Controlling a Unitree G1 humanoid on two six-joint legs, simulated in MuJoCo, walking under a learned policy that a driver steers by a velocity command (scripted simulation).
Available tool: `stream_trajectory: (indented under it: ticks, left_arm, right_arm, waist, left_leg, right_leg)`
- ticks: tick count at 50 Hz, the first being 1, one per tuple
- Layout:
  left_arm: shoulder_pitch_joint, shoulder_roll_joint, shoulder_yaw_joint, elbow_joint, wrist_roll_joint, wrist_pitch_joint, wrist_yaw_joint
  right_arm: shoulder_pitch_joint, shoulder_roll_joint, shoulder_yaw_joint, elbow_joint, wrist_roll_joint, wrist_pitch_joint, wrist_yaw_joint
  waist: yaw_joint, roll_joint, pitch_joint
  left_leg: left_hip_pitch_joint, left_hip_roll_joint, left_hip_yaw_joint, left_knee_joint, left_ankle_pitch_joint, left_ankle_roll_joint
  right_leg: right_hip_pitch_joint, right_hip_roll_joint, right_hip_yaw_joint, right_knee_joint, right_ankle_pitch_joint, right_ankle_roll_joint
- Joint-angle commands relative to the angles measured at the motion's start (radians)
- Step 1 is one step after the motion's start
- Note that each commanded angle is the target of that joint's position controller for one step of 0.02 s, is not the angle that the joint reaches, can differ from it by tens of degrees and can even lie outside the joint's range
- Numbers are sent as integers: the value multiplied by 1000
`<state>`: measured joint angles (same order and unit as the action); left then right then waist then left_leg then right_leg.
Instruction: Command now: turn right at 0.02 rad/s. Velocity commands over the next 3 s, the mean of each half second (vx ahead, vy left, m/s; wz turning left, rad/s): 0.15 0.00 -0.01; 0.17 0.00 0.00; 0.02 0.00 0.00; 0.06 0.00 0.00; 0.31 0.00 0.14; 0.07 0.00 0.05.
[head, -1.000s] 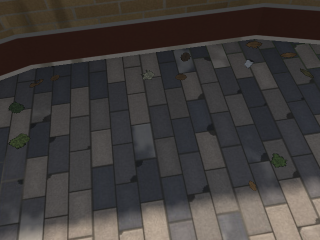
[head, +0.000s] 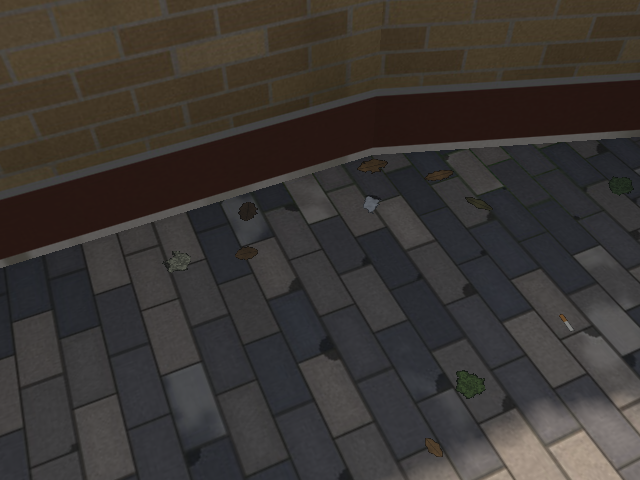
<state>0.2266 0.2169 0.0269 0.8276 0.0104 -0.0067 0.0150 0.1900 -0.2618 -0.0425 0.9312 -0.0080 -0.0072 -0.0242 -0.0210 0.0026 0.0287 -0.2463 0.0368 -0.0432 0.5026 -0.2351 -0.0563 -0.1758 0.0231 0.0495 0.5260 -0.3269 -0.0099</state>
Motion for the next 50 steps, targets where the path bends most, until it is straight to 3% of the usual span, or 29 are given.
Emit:
stream_trajectory:
  ticks: [1,9,10,12,14,15,17,19,20,21,22,23,24,25,26,28,30,32,34,38,40,41,42,43,44,45,46,48,50]
  left_arm:
    - [10,121,30,-31,-2,-13,3]
    - [30,115,27,32,-5,-12,7]
    - [50,113,26,49,-6,-10,9]
    - [66,160,42,60,-18,-3,13]
    - [103,215,57,63,-27,-12,14]
    - [110,224,61,67,-31,-23,16]
    - [82,201,57,63,-31,-44,16]
    - [1,196,56,47,-47,-41,11]
    - [-17,183,53,39,-43,-40,9]
    - [-39,139,39,26,-34,-45,7]
    - [-45,83,26,-16,-26,-59,11]
    - [-43,118,37,-23,-48,-75,13]
    - [-21,139,42,-13,-65,-87,5]
    - [-14,140,43,3,-64,-94,-2]
    - [-26,143,48,8,-54,-98,-4]
    - [-39,146,59,13,-31,-93,-11]
    - [-45,98,51,12,-23,-81,-17]
    - [-118,60,36,-14,-24,-71,-16]
    - [-188,50,26,-34,-26,-66,-17]
    - [-210,95,32,-36,-27,-60,-26]
    - [-140,134,47,-9,-15,-67,-28]
    - [-75,159,60,19,-6,-71,-25]
    - [-4,213,74,38,4,-74,-18]
    - [58,248,75,53,20,-63,-12]
    - [82,163,49,65,13,-52,-18]
    - [20,138,37,61,-9,-50,-24]
    - [-78,131,32,47,-16,-49,-23]
    - [-191,112,21,33,-1,-49,-19]
    - [-222,129,26,39,15,-40,-14]
  right_arm:
    - [-6,-104,-22,-22,3,-7,-8]
    - [1,-103,-22,36,6,2,-17]
    - [16,-91,-19,50,6,4,-18]
    - [0,-84,-20,54,16,4,-18]
    - [-65,-75,-16,16,27,-20,-9]
    - [-89,-71,-14,0,35,-39,-2]
    - [-76,-73,-16,-4,45,-73,17]
    - [42,-68,-22,47,45,-95,34]
    - [141,-81,-35,99,36,-95,36]
    - [249,-118,-50,130,26,-94,36]
    - [361,-242,-77,142,27,-96,39]
    - [345,-200,-55,137,10,-106,48]
    - [252,-148,-37,110,14,-114,47]
    - [197,-116,-28,86,15,-116,48]
    - [166,-113,-24,73,15,-115,50]
    - [169,-71,-5,72,6,-102,46]
    - [203,-84,-2,82,1,-85,31]
    - [189,-105,0,77,-3,-69,13]
    - [196,-125,-1,77,-3,-59,2]
    - [194,-126,-4,92,11,-52,0]
    - [151,-126,-8,87,19,-47,-2]
    - [148,-122,-8,86,18,-45,0]
    - [182,-117,-6,84,2,-48,2]
    - [316,-34,19,99,-18,-53,9]
    - [326,-13,27,115,-3,-47,12]
    - [267,-73,8,105,20,-35,13]
    - [201,-82,1,88,31,-21,5]
    - [157,-71,-7,80,18,10,-17]
    - [171,-40,-3,83,9,23,-29]
  waist:
    - [4,-9,-29]
    - [5,-9,-21]
    - [6,-20,-40]
    - [26,-83,13]
    - [58,-185,106]
    - [64,-204,151]
    - [41,-195,168]
    - [-35,-148,111]
    - [-70,-117,63]
    - [-108,-2,16]
    - [-122,293,-35]
    - [-101,261,-28]
    - [-53,165,54]
    - [-34,119,74]
    - [-24,91,83]
    - [-12,102,64]
    - [-6,98,28]
    - [-8,83,27]
    - [-26,100,20]
    - [-11,119,6]
    - [43,107,-25]
    - [76,79,-61]
    - [91,13,-136]
    - [39,-144,-284]
    - [58,-212,-383]
    - [48,-141,-298]
    - [28,-103,-178]
    - [-13,-81,-68]
    - [-35,-125,-55]
  left_leg:
    - [78,11,-3,-34,186,16]
    - [85,8,1,-35,196,22]
    - [90,-9,21,-27,109,23]
    - [-10,-71,90,68,-173,33]
    - [-184,-68,102,220,-228,56]
    - [-228,-31,63,276,-220,78]
    - [-284,16,30,265,-265,119]
    - [-28,-9,81,24,-117,140]
    - [162,-53,101,-18,2,120]
    - [298,29,-44,-83,-27,135]
    - [430,259,-469,-263,-159,257]
    - [406,357,-696,-342,-254,341]
    - [363,348,-605,-330,-270,325]
    - [335,293,-481,-331,-244,284]
    - [323,260,-393,-342,-161,254]
    - [289,194,-208,-320,294,212]
    - [280,162,-93,-284,634,212]
    - [221,135,-22,-280,724,207]
    - [164,111,20,-275,716,194]
    - [184,158,-7,-226,713,202]
    - [219,161,-19,-139,749,183]
    - [220,126,-11,-50,763,161]
    - [148,72,15,83,617,120]
    - [-78,-16,43,325,155,64]
    - [-119,-76,-5,529,-439,25]
    - [-152,-44,-53,614,-479,18]
    - [-199,-16,-29,625,-437,13]
    - [-140,28,-22,517,-342,0]
    - [-35,18,12,365,-290,-5]
  right_leg:
    - [-66,-65,59,-118,214,-28]
    - [-58,-50,37,-117,237,-21]
    - [-49,-44,34,-133,134,-25]
    - [-70,-73,102,-195,-251,-77]
    - [-70,-230,331,-329,-513,-173]
    - [-89,-292,422,-366,-510,-215]
    - [-31,-320,423,-350,-359,-226]
    - [-105,-240,268,-280,-214,-163]
    - [-184,-177,187,-201,-118,-131]
    - [-268,-97,75,13,-1,-81]
    - [-457,35,-63,355,-104,-4]
    - [-556,30,38,560,-253,-8]
    - [-625,-36,74,647,-181,-34]
    - [-631,-79,58,649,-77,-54]
    - [-636,-107,39,610,8,-61]
    - [-550,-121,-6,536,82,-43]
    - [-499,-98,-56,465,113,-7]
    - [-439,-81,-82,312,175,18]
    - [-339,-51,-107,159,265,23]
    - [-248,-35,-75,52,327,-10]
    - [-163,-20,-70,-18,337,-50]
    - [-61,-4,-80,-87,426,-73]
    - [114,-90,1,-68,764,-107]
    - [418,-295,219,8,1052,-251]
    - [419,-413,380,-62,1039,-355]
    - [285,-373,361,-121,761,-328]
    - [154,-336,299,-177,542,-283]
    - [-79,-265,202,-264,285,-214]
    - [-193,-213,137,-295,183,-192]
